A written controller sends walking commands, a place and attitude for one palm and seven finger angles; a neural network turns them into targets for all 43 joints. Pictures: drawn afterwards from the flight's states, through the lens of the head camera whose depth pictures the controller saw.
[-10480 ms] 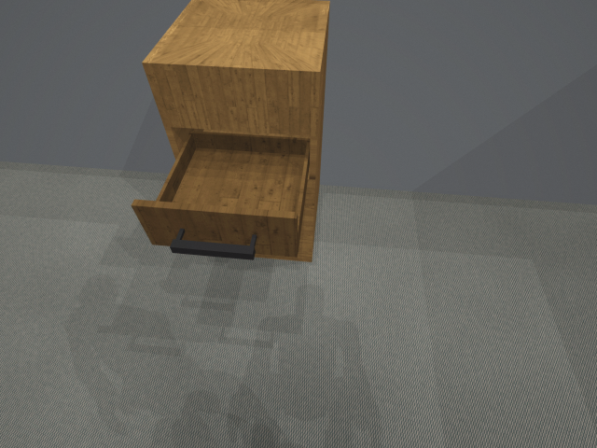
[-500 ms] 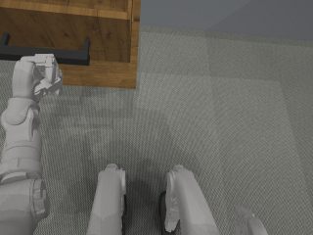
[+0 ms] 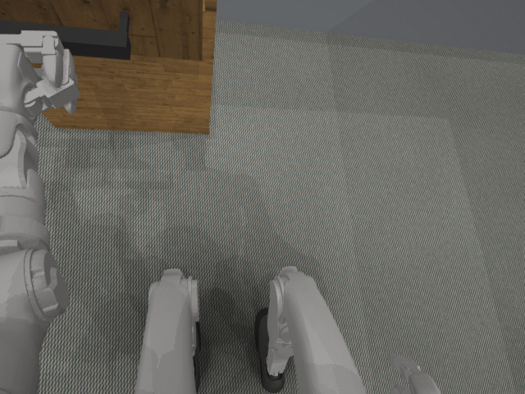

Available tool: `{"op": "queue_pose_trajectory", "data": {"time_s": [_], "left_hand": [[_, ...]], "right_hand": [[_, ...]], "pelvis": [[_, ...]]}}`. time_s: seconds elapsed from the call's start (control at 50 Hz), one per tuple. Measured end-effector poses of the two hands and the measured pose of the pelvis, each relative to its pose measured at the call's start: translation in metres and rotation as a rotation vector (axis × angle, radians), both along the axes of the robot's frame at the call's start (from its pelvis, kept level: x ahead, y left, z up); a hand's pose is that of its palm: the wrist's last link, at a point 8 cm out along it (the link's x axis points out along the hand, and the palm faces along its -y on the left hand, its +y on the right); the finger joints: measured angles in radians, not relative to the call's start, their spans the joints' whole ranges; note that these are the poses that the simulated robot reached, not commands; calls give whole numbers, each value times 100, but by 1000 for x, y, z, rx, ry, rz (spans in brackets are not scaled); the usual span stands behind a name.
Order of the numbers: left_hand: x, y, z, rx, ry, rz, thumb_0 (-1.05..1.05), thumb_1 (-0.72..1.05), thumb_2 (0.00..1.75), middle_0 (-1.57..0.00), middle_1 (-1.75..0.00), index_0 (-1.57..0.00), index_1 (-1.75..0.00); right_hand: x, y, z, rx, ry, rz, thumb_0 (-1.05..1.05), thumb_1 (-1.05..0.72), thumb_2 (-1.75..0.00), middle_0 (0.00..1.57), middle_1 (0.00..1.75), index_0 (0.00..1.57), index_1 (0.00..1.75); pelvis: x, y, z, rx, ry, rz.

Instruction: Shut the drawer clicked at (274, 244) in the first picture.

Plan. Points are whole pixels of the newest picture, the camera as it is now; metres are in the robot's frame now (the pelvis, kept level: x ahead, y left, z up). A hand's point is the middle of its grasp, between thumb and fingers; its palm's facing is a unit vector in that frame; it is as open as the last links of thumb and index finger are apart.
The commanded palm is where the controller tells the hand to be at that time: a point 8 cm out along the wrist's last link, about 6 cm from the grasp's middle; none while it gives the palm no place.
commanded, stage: push the drawer shut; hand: left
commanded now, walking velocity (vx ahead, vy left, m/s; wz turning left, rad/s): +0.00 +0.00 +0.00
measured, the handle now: (47, 25) +0.59 +0.28 +0.03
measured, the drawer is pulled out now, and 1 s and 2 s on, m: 0.11 0.00 0.00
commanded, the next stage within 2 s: pull the fist back off the drawer in 0.94 s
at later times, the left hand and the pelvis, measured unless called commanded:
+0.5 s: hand (79, 39) +0.58 +0.25 +0.02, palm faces +0.04 -1.00 -0.05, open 3.2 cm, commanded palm +0.60 +0.24 +0.03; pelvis +0.00 +0.00 -0.01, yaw -2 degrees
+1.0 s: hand (77, 11) +0.63 +0.26 +0.02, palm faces +0.03 -1.00 -0.06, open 3.0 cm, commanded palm +0.67 +0.22 +0.03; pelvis -0.01 +0.01 -0.03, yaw -4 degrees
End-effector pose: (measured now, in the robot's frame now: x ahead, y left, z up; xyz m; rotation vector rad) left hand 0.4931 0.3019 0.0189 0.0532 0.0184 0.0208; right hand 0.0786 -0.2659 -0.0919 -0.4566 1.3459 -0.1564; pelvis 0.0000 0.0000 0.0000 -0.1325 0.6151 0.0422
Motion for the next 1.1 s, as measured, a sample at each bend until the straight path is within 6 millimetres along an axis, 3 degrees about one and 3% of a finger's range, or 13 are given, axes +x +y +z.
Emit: {"op": "queue_pose_trajectory", "data": {"time_s": [0.42, 0.92, 1.1], "left_hand": [[55, -4, 4, -1, 5, 19, 3, 80, 93, -140, -160, -139, -160], [109, 2, 2, 4, 0, 18, 1, 76, 91, -140, -160, -140, -160], [113, 11, 1, 13, 7, 17, -1, 66, 92, -140, -160, -139, -160]], "right_hand": [[-54, 5, 3, -12, 142, -89, 0, -90, -90, 20, 30, 20, 30], [-89, 15, -1, -48, 225, -148, 0, -90, -90, 20, 30, 20, 30], [-108, 27, -2, -43, 263, -170, 0, -90, -90, 20, 30, 20, 30]], "pelvis": [[0, 1, -7, -15, 38, -15], [-5, 4, -28, -42, 80, -29], [-10, 7, -35, -52, 83, -28]]}}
